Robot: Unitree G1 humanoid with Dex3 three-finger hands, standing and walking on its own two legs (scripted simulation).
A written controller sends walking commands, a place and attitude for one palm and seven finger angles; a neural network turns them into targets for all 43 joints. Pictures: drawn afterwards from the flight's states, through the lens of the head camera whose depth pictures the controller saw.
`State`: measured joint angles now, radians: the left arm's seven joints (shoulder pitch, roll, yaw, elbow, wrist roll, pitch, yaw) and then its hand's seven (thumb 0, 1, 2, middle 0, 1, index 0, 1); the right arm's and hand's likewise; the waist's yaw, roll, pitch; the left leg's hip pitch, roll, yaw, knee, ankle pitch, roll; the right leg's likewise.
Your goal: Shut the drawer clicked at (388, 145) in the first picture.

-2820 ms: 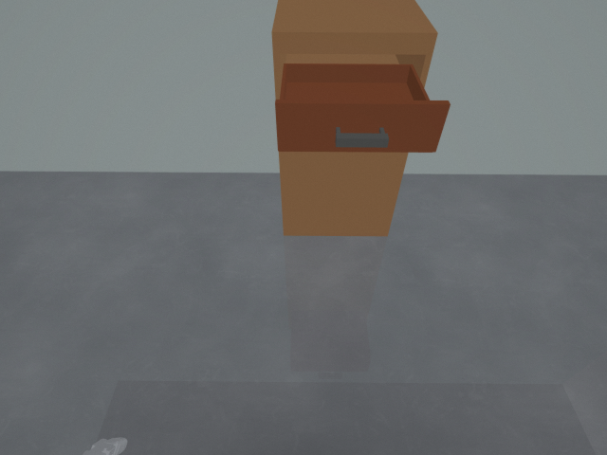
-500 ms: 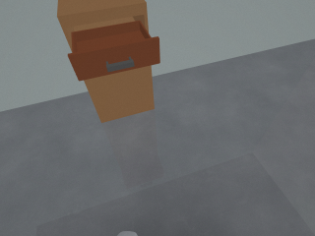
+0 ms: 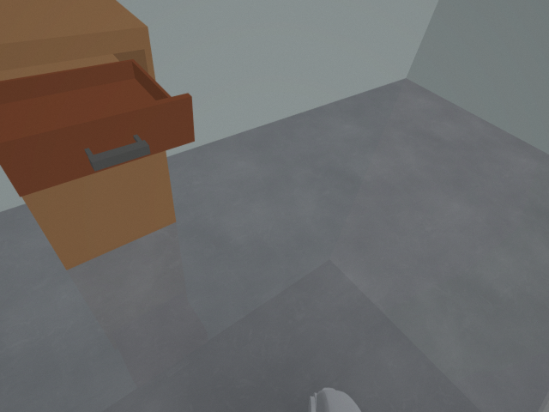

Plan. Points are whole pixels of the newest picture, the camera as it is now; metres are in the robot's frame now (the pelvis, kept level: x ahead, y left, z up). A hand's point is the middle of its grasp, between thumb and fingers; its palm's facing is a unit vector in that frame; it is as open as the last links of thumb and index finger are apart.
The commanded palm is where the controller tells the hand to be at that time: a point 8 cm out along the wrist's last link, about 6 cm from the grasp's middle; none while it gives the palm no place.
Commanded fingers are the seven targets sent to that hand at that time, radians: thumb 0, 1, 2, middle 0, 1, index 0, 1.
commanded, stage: walk to a spot facing it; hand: left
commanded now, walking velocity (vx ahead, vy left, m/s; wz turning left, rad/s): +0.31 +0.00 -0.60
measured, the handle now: (117, 150) +0.64 +0.42 -0.04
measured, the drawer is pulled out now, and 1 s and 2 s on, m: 0.30 0.30 0.30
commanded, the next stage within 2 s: turn to face it in 1.06 s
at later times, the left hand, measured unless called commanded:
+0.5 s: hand (238, 313) +0.35 +0.08 -0.19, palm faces -0.29 -0.94 -0.15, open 7.3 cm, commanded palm none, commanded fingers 0.00 0.90 0.90 -0.20 -0.30 -0.20 -0.30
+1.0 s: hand (226, 251) +0.50 +0.14 -0.19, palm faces -0.46 -0.87 -0.17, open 7.4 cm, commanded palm none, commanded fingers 0.00 0.90 0.90 -0.20 -0.30 -0.20 -0.30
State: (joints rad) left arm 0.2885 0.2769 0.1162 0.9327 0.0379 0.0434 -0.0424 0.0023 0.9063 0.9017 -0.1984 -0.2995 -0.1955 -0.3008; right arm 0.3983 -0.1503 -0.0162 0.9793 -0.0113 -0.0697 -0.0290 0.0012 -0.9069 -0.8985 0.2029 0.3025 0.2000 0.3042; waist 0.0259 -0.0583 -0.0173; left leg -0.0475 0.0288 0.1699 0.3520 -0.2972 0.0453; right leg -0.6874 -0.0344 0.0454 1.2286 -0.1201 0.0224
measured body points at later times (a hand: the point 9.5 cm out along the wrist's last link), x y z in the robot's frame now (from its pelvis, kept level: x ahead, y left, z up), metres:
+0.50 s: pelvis +0.20 -0.05 -0.03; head +0.24 -0.04 +0.42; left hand +0.37 +0.13 -0.18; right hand +0.09 -0.26 -0.17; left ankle +0.16 +0.10 -0.64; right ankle +0.22 -0.12 -0.75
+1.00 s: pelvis +0.37 -0.02 -0.01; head +0.41 +0.00 +0.44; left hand +0.53 +0.18 -0.17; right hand +0.34 -0.27 -0.13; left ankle +0.44 +0.06 -0.75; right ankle +0.28 -0.13 -0.65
